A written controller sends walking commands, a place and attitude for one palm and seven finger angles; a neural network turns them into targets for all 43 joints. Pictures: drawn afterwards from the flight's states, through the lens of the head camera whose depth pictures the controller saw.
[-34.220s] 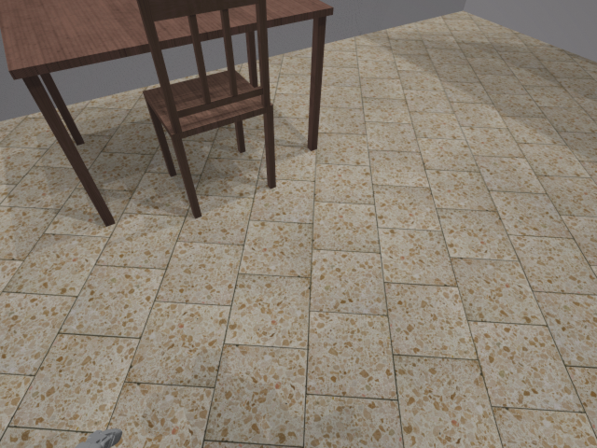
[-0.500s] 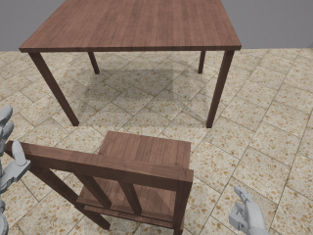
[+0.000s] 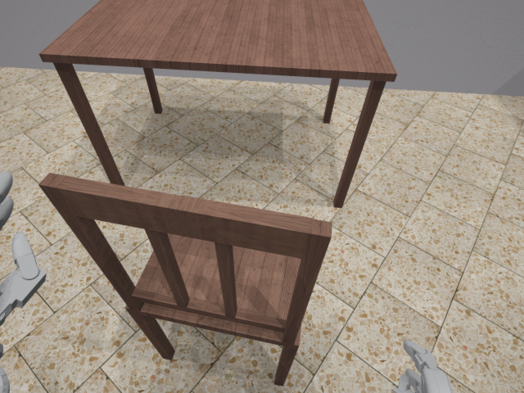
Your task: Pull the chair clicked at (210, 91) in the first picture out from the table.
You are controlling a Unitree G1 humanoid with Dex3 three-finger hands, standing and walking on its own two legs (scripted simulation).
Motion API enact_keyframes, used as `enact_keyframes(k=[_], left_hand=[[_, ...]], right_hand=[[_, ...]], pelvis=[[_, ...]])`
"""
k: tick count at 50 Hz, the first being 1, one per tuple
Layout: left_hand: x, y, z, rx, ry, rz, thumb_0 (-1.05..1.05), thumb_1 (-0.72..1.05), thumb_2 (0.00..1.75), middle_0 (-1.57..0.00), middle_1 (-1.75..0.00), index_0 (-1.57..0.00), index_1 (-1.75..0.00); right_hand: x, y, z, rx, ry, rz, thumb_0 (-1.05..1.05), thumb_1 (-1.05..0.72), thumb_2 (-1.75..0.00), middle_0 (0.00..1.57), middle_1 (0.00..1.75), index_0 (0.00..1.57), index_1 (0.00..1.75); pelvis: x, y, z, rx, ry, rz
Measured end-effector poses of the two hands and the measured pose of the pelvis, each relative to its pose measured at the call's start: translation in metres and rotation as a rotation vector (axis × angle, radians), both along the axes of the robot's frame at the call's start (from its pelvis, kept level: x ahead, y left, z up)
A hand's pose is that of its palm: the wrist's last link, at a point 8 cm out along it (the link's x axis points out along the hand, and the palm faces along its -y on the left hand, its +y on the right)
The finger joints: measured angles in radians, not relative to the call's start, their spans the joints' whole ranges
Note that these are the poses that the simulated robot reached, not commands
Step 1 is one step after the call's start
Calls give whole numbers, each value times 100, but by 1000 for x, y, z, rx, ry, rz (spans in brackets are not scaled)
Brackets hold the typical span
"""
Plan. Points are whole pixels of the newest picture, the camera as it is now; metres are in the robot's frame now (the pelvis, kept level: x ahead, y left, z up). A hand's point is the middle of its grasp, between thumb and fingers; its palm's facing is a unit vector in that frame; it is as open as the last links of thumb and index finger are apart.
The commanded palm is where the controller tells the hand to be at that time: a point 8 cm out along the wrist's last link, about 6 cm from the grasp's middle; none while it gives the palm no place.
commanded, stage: step back with the hand held close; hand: left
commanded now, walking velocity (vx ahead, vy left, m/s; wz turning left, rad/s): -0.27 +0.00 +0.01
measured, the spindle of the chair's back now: (171, 270) +0.33 +0.20 -0.07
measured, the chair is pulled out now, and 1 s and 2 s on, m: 0.62 0.62 0.62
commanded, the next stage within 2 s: stop stepping back and stand still in 0.38 s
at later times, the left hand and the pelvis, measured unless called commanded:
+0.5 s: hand out of the picture +0.11 +0.30 +0.18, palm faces +0.56 -0.72 -0.40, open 7.4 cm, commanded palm +0.02 +0.32 +0.19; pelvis -0.08 +0.01 -0.02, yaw +7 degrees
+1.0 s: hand out of the picture +0.06 +0.26 +0.16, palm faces +0.38 -0.82 -0.44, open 7.4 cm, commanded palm -0.03 +0.30 +0.19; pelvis -0.17 +0.00 +0.00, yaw +0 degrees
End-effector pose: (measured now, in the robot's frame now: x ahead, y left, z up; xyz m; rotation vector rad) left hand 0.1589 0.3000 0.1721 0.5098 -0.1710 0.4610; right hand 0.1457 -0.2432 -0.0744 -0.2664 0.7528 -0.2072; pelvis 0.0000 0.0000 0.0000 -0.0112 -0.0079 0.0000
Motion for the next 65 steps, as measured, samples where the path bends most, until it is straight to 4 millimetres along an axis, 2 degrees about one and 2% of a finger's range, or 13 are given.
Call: enact_keyframes(k=[9,16,23,30,34,38,42,46,50,55,57,60,65], left_hand=[[-39,10,24,163,-107,-4,2,89,89,-21,-30,-21,-30],[-80,12,14,107,-125,85,2,89,89,-21,-30,-21,-30],[-95,24,7,73,-155,34,2,89,89,-21,-30,-21,-30],[-121,23,31,125,-240,-5,2,89,89,-21,-30,-21,-30],[-137,10,36,184,-227,-35,2,89,89,-21,-30,-21,-30],[-149,2,40,144,-223,-70,2,89,89,-21,-30,-21,-30],[-148,12,33,97,-205,-73,1,89,89,-21,-30,-21,-30],[-136,18,13,52,-137,-76,1,89,90,-21,-30,-21,-30],[-140,-2,9,40,-61,-145,2,89,89,-21,-30,-21,-30],[-178,-21,32,154,-45,-241,2,89,89,-21,-30,-21,-30],[-191,-18,42,196,-75,-227,2,89,89,-22,-30,-22,-30],[-201,0,47,205,-157,-150,2,88,89,-22,-30,-22,-30],[-197,26,27,76,-144,23,1,89,89,-21,-30,-21,-30]], right_hand=[[-12,16,-2,37,-74,38,2,-91,-90,20,30,20,30],[-13,21,-18,29,-26,153,1,-91,-90,20,30,21,30],[-31,32,-10,-17,-55,156,2,-91,-90,20,30,21,30],[-61,46,-5,74,-95,114,1,-91,-90,20,30,21,30],[-81,42,-10,87,-111,134,1,-91,-90,20,30,21,30],[-111,34,-15,75,-32,126,1,-91,-90,20,30,21,30],[-139,18,-3,38,-35,31,2,-91,-89,20,31,21,30],[-163,8,2,26,-65,-35,2,-91,-90,20,30,21,30],[-188,3,7,33,-71,-45,2,-91,-90,20,30,20,30],[-213,-4,7,33,-8,-54,1,-91,-90,20,30,20,30],[-220,-7,4,19,13,-56,1,-91,-90,20,30,20,30],[-226,-11,-3,-10,24,-56,2,-91,-90,20,30,20,30],[-224,-2,-9,40,-12,-70,2,-91,-90,20,30,20,30]], pelvis=[[-22,-2,-11,-14,-33,64],[-42,-4,-19,11,-30,93],[-73,11,-22,-22,-43,95],[-99,6,-19,-63,-1,69],[-118,-3,-24,-39,16,41],[-131,-2,-15,-61,-29,63],[-129,5,-10,-34,-7,-14],[-150,8,-7,4,-28,-27],[-168,4,-1,-5,-30,-9],[-179,-3,4,-16,-13,-2],[-181,-3,3,-7,-15,-18],[-182,3,-2,-16,-22,-13],[-187,4,0,-13,-34,7]])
